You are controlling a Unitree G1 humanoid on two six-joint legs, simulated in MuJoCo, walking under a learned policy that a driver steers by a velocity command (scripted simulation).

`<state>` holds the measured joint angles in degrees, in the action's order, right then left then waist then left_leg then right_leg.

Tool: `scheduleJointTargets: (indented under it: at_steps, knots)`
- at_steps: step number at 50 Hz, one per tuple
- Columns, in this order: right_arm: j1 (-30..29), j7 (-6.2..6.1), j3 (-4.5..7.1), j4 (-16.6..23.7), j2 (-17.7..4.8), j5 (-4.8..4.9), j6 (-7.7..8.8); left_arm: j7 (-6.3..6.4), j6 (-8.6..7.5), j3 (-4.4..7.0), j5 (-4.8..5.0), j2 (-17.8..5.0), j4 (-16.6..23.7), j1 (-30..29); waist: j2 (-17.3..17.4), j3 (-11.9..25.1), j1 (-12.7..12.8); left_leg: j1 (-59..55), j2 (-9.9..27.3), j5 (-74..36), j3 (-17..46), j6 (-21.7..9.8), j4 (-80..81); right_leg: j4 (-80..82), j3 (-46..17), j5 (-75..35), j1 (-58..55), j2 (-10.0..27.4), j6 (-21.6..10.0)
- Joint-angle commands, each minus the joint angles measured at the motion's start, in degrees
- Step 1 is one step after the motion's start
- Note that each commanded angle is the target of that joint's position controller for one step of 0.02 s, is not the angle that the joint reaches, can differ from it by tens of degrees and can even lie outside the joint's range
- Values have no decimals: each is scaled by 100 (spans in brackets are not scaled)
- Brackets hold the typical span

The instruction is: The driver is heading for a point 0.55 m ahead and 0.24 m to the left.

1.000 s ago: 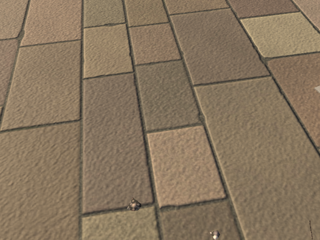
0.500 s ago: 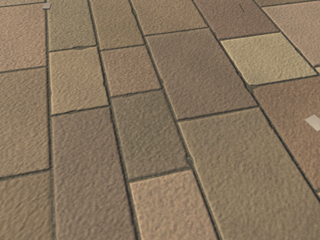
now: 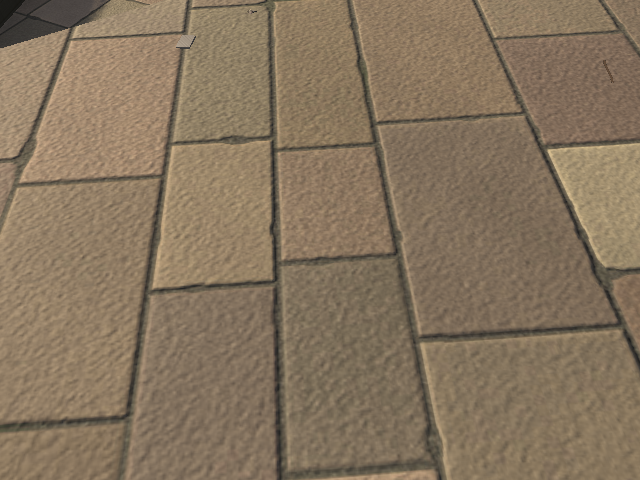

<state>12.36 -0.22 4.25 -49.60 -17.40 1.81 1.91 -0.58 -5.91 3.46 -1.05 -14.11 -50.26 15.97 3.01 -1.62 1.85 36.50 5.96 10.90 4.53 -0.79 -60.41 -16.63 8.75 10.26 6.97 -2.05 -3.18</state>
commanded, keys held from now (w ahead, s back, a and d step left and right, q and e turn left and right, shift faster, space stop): w+q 0.66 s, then no key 0.34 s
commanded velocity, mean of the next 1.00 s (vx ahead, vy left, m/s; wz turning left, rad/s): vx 0.42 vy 0.00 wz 0.46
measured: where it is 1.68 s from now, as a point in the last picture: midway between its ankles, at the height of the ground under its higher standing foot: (284, 446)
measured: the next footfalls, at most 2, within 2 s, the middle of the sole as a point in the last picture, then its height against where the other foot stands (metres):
left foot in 0.30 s outside the picture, level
right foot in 0.76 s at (328, 404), level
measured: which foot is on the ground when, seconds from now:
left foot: up 0.00-0.28, down 0.30-0.78, up 0.80-1.00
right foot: down 0.00-0.30, up 0.32-0.74, down 0.76-1.00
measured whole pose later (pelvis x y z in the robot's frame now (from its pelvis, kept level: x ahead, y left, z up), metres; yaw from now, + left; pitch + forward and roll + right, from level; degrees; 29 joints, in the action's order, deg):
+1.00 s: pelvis +0.52 +0.10 -0.01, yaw +29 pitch +1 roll -1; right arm 12.0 -2.2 3.4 -41.1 -16.4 0.2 -1.2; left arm -1.6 -3.6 1.8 -1.3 -13.3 -47.6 7.8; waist 1.6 -3.7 0.7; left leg 25.3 1.3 24.6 4.6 3.4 -49.3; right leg -24.4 1.3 6.9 18.8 -1.7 -2.1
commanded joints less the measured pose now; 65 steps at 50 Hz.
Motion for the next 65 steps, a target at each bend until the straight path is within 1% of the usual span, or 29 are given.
scheduleJointTargets:
  at_steps: [1, 9, 12, 14, 15, 16, 17, 18, 19, 20, 21, 25, 30, 33, 36, 38, 39, 40, 41, 42, 43, 45, 47, 50, 54, 56, 57, 59, 65]
  knots:
    - [16, 38, 47, 338, -165, -38, 8, 84, -97, 175, -12, -792, 297, -375, -625, -75, -171, 309, 176, -866, 175, 69, 663, 1021, -610, -1373, -42, 1581, -683]
    - [-1260, 323, -56, 995, -25, -63, 41, 178, 164, 281, 154, -1089, -6, 167, -478, -430, 225, 446, -48, -1010, -623, -221, 2342, 643, 193, -2300, -1237, 1856, -514]
    - [-880, 379, 81, 1085, -283, -48, -2, 230, 298, 350, 219, -1317, 49, -20, -775, -3, -169, -441, -537, -165, -1084, -536, 2357, -411, 410, -4858, -1524, 1888, -332]
    - [577, 306, 371, 766, -771, -16, -27, 258, 373, 348, 252, -1372, 117, -235, -698, 756, -1007, -2492, -980, -286, -1140, -908, 2818, -2440, 572, -5102, -883, 1604, -72]
    - [1342, 168, 559, 589, -1304, -16, -94, 256, 316, 242, 100, -1091, 225, -123, 99, 1243, -1215, -4171, -201, -282, 233, -1246, 2993, -4265, 578, -2780, 602, 1275, 200]
    - [923, 153, 583, 776, -1726, 7, -34, 161, 117, 12, 16, -332, 551, 260, 1351, 1756, -474, -5851, 1173, 585, 3715, -2489, 3855, -6328, -241, 2168, 3114, -119, 563]
    - [1073, 193, 421, 855, -1224, -63, 36, 47, -153, 82, 233, -831, 636, -318, 551, 2113, -898, -5977, 1318, 978, 4224, -2423, 4480, -6635, -1459, 2201, 3754, 73, 393]
    - [895, 191, 341, 841, -912, -107, 119, 0, -273, 113, 418, -968, 780, -761, 279, 1351, -882, -5402, 1141, 643, 3333, -2131, 4480, -6377, -1431, 1745, 4024, 356, 222]
    - [521, 206, 290, 873, -731, -88, 180, 35, -313, 101, 338, -893, 750, -776, -300, 795, -560, -4475, 859, -32, 2599, -1890, 4463, -5733, -1418, 1298, 3771, 635, 186]
    - [179, 187, 224, 940, -506, -81, 202, 84, -277, 155, 160, -966, 671, -775, -333, 589, -367, -3815, 626, -607, 2058, -1725, 4500, -5189, -1398, 1069, 3368, 813, 227]
    - [15, 156, 184, 1035, -449, -137, 207, 81, -202, 185, 107, -991, 645, -657, -217, 476, -201, -3336, 489, -1009, 1817, -1688, 4609, -4965, -1413, 891, 2998, 891, 283]
    - [205, 15, 256, 1034, -755, -104, 218, 105, 2, 135, 7, -726, 805, -911, -200, 245, -143, -2542, 247, -1780, 1262, -1656, 4831, -3763, -1194, 235, 2810, 794, 655]
    - [598, -73, 283, 948, -819, -66, 129, 25, -30, 29, 82, -518, 1117, -1903, 119, 102, -554, -2148, -166, -1000, 947, -1182, 4701, -1741, -1089, -1549, 2232, 349, 721]
    - [848, -79, 275, 845, -763, -28, 89, -38, -84, 64, 145, -674, 1270, -2165, 201, 96, -640, -2544, 15, -661, 1369, -1108, 4364, -1286, -1259, -1512, 2165, 259, 622]
    - [879, -160, 263, 811, -693, -93, -8, -96, -183, 134, 51, -868, 1209, -1885, 410, 204, -501, -3194, 133, -1751, 1590, -903, 3533, -981, -1198, -1125, 1971, 172, 366]
    - [679, -175, 179, 932, -476, -118, -22, -75, -271, 211, -100, -1046, 1014, -1049, 386, 790, -50, -3081, -305, -2650, 1349, -539, 2383, -692, -1139, -2166, 583, 350, -2]
    - [796, -178, 77, 1100, -237, -232, 6, -61, -284, 276, -229, -1407, 966, -350, -371, 1656, 124, -2108, -719, -1194, 1036, -235, 852, -1250, -2094, -4126, -1130, 1414, -480]
    - [1921, -143, -2, 989, -42, -106, 35, -99, -158, 324, -141, -1523, 765, 46, -2100, 2586, -163, -547, -1457, 2902, 662, 144, -943, -1178, -4169, -4601, -2787, 2729, -1636]
    - [1953, -136, 95, 819, -634, -57, 4, -125, -69, 247, 82, -1160, 818, 9, -1429, 2481, -60, -164, -1085, 2821, 927, 232, -1566, -901, -4528, -3098, -2494, 2686, -1550]
    - [1213, -148, 162, 908, -846, -32, -67, -104, -3, 152, 103, -871, 908, -331, -981, 1632, 91, 115, -922, 2439, 752, 313, -1710, -762, -3736, -2574, -1768, 2372, -1297]
    - [790, -185, 151, 979, -798, -79, -143, -98, 55, 49, 35, -679, 930, -696, -616, 1147, 22, 20, -737, 2140, 564, 361, -1443, -607, -3161, -2534, -979, 2078, -1130]
    - [634, -196, 118, 1065, -521, -143, -271, -102, 104, -54, -43, -498, 855, -1112, -758, 657, -310, -695, -375, 1825, 414, 374, -464, -303, -2444, -2633, 282, 1651, -955]
    - [789, -210, 13, 1013, -168, -156, -315, -105, 127, -32, -68, -585, 749, -1307, -1065, 643, -455, -1441, -390, 1704, 27, 445, 704, -171, -1848, -3252, 824, 1349, -937]
    - [681, -208, -38, 967, -140, -182, -308, -57, 191, 38, 15, -825, 592, -1215, -1086, 1076, -372, -2159, -398, 772, -131, 443, 1850, -217, -1681, -3454, 664, 1426, -1005]
    - [391, -156, -10, 941, -254, -274, -398, -56, 318, -63, 110, -686, 460, -1232, -889, 783, -430, -3111, -464, -419, -230, 151, 3337, -166, -1600, -319, 1200, 1135, -532]
    - [33, -202, 35, 1189, -677, -346, -409, -98, 314, -154, -38, -487, 341, -866, -175, 503, -135, -3237, 297, -927, 586, -201, 3666, -488, -1282, 1330, 1612, 589, 69]
    - [-128, -188, 46, 1057, -688, -311, -399, -76, 344, -173, -16, -358, 298, -621, 552, 444, 129, -2417, 208, 425, 557, -356, 3725, -555, -894, 1112, 1044, 313, 237]
    - [-266, -133, -46, 1084, -284, -344, -311, -19, 393, -141, -5, -577, 240, -874, 318, 80, -68, -2003, -123, 847, 351, -161, 3795, -738, -888, 603, 857, 321, 307]
    - [-58, -152, -42, 925, -314, -252, -158, 34, 399, -139, 44, -592, -9, -803, -64, 368, -134, -2556, -239, -1040, 182, -74, 3282, -916, -956, -441, 696, 433, 256]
